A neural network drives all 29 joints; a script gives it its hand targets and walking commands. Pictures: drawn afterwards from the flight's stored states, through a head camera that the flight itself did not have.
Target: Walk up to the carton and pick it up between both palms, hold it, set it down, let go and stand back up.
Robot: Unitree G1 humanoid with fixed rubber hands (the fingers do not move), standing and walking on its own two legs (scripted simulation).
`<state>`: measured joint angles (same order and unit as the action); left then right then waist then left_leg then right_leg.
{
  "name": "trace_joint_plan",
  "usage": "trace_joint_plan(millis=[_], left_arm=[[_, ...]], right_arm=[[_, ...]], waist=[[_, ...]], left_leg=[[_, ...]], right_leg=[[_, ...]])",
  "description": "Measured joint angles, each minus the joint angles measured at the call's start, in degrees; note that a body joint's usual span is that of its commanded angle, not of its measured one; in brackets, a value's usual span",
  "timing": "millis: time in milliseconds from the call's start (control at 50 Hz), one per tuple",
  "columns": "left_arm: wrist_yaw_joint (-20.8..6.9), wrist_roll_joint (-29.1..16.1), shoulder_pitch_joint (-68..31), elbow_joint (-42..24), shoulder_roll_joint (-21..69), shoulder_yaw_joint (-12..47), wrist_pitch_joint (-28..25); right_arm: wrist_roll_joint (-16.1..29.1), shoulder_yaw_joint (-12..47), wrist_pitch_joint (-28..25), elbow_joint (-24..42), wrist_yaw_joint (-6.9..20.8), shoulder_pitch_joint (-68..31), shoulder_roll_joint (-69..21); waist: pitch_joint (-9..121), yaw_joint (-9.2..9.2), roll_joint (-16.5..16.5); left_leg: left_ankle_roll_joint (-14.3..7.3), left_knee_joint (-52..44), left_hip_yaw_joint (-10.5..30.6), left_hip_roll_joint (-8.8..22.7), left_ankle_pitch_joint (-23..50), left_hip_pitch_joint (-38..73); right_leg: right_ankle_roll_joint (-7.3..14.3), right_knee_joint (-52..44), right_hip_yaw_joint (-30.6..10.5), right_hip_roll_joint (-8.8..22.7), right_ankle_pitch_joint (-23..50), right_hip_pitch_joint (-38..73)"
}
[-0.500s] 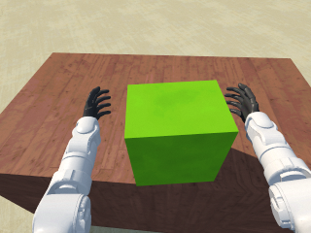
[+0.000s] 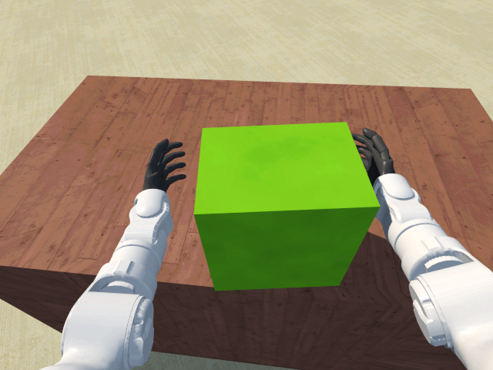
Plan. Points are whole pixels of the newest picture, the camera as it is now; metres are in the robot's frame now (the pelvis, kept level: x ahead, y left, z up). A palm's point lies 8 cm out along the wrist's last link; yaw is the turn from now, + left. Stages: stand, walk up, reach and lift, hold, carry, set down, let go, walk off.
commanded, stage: reach and lift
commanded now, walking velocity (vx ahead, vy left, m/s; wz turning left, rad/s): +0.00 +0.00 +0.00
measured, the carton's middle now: (275, 212) +0.40 +0.00 +0.04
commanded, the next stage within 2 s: none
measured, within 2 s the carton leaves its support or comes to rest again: leaves its support in 1.92 s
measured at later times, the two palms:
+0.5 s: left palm (174, 185) +0.41 +0.17 +0.09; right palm (369, 176) +0.43 -0.16 +0.10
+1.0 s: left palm (171, 185) +0.41 +0.17 +0.10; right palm (369, 178) +0.42 -0.15 +0.10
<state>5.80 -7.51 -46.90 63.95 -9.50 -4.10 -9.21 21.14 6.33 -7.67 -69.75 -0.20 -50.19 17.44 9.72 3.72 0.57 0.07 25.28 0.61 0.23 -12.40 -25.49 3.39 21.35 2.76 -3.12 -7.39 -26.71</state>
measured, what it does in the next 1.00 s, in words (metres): stands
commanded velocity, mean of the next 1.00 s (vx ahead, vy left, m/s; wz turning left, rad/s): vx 0.00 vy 0.00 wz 0.00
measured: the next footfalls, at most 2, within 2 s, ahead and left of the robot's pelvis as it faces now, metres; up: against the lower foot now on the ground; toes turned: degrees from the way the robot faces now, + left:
none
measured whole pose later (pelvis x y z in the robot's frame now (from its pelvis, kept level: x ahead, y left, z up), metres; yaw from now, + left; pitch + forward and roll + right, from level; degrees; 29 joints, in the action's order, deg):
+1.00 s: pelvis +0.01 +0.00 +0.01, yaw +0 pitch +6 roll +0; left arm 3.3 11.9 -41.9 53.1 -0.2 -21.7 -8.5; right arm -5.7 -16.4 -6.6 -58.5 -2.1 -44.6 5.4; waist 3.6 1.3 0.7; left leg -0.2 18.9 0.2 0.1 -10.6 -14.4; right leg 3.0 15.0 2.4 -3.0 -5.8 -15.4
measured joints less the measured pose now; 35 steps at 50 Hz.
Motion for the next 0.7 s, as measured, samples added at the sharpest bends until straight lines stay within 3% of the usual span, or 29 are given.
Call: trace_joint_plan(millis=[180,280,700], left_arm=[[0.2,4.8,-0.1,-0.5,4.3,-4.1,-1.7],[0.9,7.5,0.8,-2.4,5.4,-6.7,-0.5],[2.8,7.6,0.7,-1.9,5.9,-6.8,-0.7]], right_arm=[[-6.0,-5.4,-0.6,1.9,-3.3,0.2,-4.8],[-7.2,-6.4,-0.4,3.2,-4.6,1.4,-5.7],[-8.4,-7.8,1.5,2.7,-4.9,1.0,-6.2]], waist=[[-0.9,-1.01,-0.1],[-2.1,-0.97,0.0],[-1.6,-0.64,0.3]], left_leg=[[0.1,-0.7,-0.1,0.0,0.2,0.8],[0.0,-1.5,-0.5,0.2,0.2,3.3],[-0.1,-1.2,-0.8,0.4,0.0,3.2]], right_leg=[[-0.1,-0.4,-0.1,0.0,0.1,0.7],[-0.1,-1.4,-0.6,-0.2,0.3,3.1],[-0.2,-1.8,-0.8,-0.4,0.4,3.5]])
